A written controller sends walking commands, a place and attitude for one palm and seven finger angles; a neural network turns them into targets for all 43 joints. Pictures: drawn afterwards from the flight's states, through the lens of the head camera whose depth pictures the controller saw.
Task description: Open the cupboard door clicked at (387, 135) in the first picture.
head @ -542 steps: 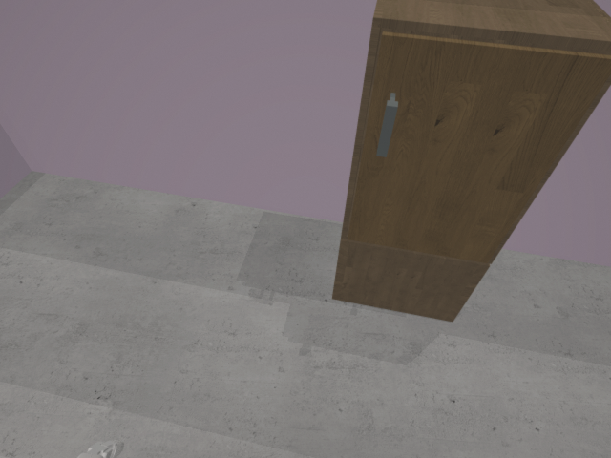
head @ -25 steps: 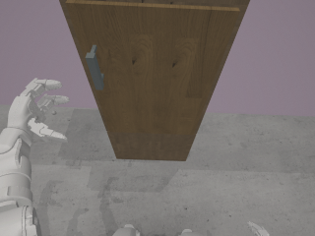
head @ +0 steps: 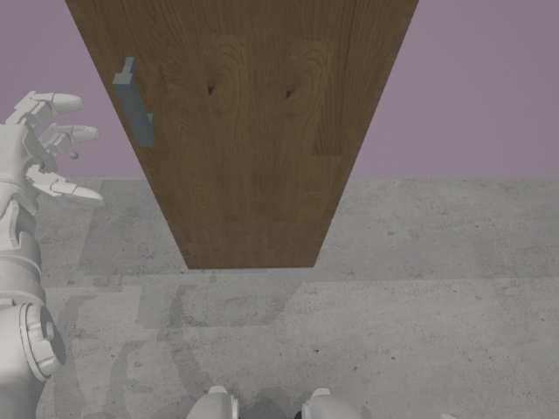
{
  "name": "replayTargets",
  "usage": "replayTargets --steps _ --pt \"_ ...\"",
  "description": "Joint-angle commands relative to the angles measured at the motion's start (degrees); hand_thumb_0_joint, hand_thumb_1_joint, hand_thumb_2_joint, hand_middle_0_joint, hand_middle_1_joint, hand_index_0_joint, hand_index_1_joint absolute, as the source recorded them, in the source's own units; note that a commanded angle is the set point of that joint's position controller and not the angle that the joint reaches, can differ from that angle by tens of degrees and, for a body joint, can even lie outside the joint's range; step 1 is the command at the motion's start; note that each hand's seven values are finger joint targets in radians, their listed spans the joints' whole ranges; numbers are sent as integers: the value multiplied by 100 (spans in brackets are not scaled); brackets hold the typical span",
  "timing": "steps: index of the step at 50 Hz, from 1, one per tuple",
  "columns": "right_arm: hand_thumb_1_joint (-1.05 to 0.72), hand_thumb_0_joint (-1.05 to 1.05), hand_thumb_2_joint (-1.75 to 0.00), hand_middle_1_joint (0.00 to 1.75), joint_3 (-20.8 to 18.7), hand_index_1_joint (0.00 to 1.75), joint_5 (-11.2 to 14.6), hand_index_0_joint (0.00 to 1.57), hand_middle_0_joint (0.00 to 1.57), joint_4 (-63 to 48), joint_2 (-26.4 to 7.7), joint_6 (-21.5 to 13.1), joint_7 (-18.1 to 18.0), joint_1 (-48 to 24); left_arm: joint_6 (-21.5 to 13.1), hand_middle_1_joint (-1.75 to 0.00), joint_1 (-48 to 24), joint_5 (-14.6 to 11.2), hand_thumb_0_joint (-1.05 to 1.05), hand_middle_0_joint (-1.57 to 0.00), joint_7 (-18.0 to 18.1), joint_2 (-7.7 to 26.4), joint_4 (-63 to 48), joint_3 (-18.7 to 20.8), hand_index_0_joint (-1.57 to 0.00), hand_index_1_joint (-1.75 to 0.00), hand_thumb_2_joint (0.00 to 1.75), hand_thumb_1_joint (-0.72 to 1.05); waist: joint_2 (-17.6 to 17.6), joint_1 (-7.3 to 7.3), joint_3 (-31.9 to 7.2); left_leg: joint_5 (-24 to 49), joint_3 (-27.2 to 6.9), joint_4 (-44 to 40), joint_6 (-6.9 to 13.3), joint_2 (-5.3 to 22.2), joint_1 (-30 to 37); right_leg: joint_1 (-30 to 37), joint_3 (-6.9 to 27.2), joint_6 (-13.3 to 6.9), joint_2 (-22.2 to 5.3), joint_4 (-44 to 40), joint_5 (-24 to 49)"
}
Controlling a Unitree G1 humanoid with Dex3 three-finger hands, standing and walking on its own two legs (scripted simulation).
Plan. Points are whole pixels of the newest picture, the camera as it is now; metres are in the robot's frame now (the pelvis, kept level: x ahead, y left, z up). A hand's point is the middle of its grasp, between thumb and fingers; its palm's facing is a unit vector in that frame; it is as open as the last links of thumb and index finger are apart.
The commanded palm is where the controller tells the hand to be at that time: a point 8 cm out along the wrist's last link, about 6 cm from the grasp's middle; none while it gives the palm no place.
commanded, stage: move the hooked fingers beside the handle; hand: left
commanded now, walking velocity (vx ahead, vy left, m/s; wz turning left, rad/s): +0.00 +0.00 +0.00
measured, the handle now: (138, 103) +0.55 +0.21 +0.09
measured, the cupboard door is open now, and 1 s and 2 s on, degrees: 0 0 0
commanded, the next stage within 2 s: slide the fingers in behind the handle in 1.20 s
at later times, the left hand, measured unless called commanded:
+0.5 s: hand (83, 124) +0.50 +0.27 +0.10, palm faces +0.01 -1.00 -0.02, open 14.0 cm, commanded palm +0.47 +0.32 +0.09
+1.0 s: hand (76, 136) +0.49 +0.29 +0.09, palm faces +0.01 -1.00 +0.00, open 14.0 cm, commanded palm +0.47 +0.32 +0.08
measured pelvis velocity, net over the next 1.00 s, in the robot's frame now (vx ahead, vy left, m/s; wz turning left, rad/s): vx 0.00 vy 0.02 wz -0.01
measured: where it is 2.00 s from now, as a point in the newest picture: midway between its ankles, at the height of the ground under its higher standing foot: outside the picture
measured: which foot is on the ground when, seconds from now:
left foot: down 0.00-1.00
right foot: down 0.00-1.00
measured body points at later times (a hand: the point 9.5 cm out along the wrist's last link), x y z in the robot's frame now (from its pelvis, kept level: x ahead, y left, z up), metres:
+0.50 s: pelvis +0.00 +0.01 -0.01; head +0.13 +0.04 +0.42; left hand +0.49 +0.33 +0.10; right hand +0.00 -0.27 -0.11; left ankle +0.02 +0.10 -0.69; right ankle +0.01 -0.11 -0.69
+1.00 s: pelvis +0.00 +0.02 -0.01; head +0.12 +0.05 +0.43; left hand +0.48 +0.34 +0.09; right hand +0.04 -0.26 -0.11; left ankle +0.02 +0.10 -0.69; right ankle +0.01 -0.11 -0.69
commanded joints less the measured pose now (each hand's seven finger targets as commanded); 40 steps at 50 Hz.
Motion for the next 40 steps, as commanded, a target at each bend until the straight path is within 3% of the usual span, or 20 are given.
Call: replayTargets --steps 1,2,6,8,10,11,14,16,20,23,25,27,30,33,37,40 --pt "-90 0 -90 30 -366 30 -7 20 20 -404 -1013 -32 -81 655 -291 -120 -2259 -66 0 -30 -53 2011 -789 336 -30 -120 30 -50 500 -40 -2257 1795 -301 -587 60 -114 1393 838 214 -36 124 -477 1731" --pt "-90 0 -90 30 -360 30 -1 20 20 -395 -1008 -14 -87 652 -255 -120 -2402 -41 0 -30 -66 1954 -787 222 -30 -120 30 -50 550 -119 -2146 1751 -281 -593 74 -110 1350 769 221 -19 118 -507 1720" --pt "-90 0 -90 30 -365 30 -21 20 20 -372 -1042 72 -99 760 -276 -120 -2674 6 0 -30 -85 2245 -786 353 -30 -120 30 -50 657 -132 -2386 1820 -303 -522 70 -102 1377 763 240 -21 131 -463 1742" --pt "-90 0 -90 30 -359 30 -33 20 20 -341 -1035 84 -99 786 -346 -120 -2961 -13 0 -30 -72 2125 -822 233 -30 -120 30 -50 721 -224 -2318 1778 -349 -503 73 -94 1466 554 208 -40 157 -465 1593" --pt "-90 0 -90 30 -359 30 -50 20 20 -322 -1057 117 -80 836 -374 -120 -2876 28 0 -30 -50 2238 -712 327 -30 -120 30 -50 919 -176 -2418 1875 -371 -489 32 -74 1600 444 178 -48 165 -436 1564" --pt "-90 0 -90 30 -361 30 -51 20 20 -287 -1073 146 -86 876 -357 -120 -2946 57 0 -30 -31 2268 -613 314 -30 -120 30 -50 713 -239 -2370 1847 -405 -482 43 -55 1554 385 159 -38 166 -437 1522" --pt "-90 0 -90 30 -346 30 -65 20 20 -224 -1080 172 -92 935 -305 -120 -3355 133 0 -30 16 2063 -491 36 -30 -120 30 -50 877 -380 -2272 1737 -459 -474 37 -46 1587 94 136 -30 158 -449 1327" --pt "-90 0 -90 30 -332 30 -79 20 20 -197 -1128 196 -96 1015 -215 -120 -3450 200 0 -30 70 2290 -291 158 -30 -120 30 -50 776 -427 -2216 1604 -481 -465 49 -32 1469 30 138 -17 156 -468 1203" --pt "-90 0 -90 30 -325 30 -117 20 20 -216 -1130 252 -88 1116 -291 -120 -3634 296 0 -30 128 2650 -438 375 -30 -120 30 -50 1005 -350 -2817 2100 -498 -343 10 -28 1719 159 131 -35 167 -337 1522" --pt "-90 0 -90 30 -319 30 -133 20 20 -272 -1112 306 -51 1161 -292 -120 -3297 261 0 -30 125 2450 -302 318 -30 -120 30 -50 877 -321 -2705 2308 -500 -347 2 -13 1744 151 80 -49 205 -325 1625" --pt "-90 0 -90 30 -349 30 -150 20 20 -312 -1118 354 -13 1180 -288 -120 -3070 278 0 -30 101 2519 -442 418 -30 -120 30 -50 1116 -201 -2940 2614 -486 -333 -47 7 1963 171 58 -47 207 -302 1758" --pt "-90 0 -90 30 -366 30 -136 20 20 -358 -1132 412 5 1187 -206 -120 -2778 253 0 -30 79 2639 -392 540 -30 -120 30 -50 876 -171 -2822 2644 -435 -325 -13 10 1779 323 77 -34 216 -327 1911" --pt "-90 0 -90 30 -385 30 -139 20 20 -445 -1111 475 35 1168 -205 -120 -2630 189 0 -30 43 2599 -626 600 -30 -120 30 -50 893 -102 -2853 2805 -428 -351 -22 11 1809 412 43 -34 235 -303 2020" --pt "-90 0 -90 30 -399 30 -126 20 20 -463 -1065 511 58 1112 -319 -120 -2781 93 0 -30 62 2150 -1033 304 -30 -120 30 -50 1001 -232 -2688 2990 -455 -336 -28 39 2108 105 8 -43 270 -353 1927" --pt "-90 0 -90 30 -401 30 -115 20 20 -328 -1087 514 36 1080 -369 -120 -3105 84 0 -30 117 2106 -846 253 -30 -120 30 -50 954 -350 -2336 2243 -506 -422 -25 30 1923 -90 7 -49 253 -422 1460" --pt "-90 0 -90 30 -391 30 -127 20 20 -297 -1079 489 15 1077 -393 -120 -3047 116 0 -30 129 2213 -856 333 -30 -120 30 -50 1137 -266 -2607 2546 -537 -394 -70 18 2136 -8 12 -74 241 -375 1611"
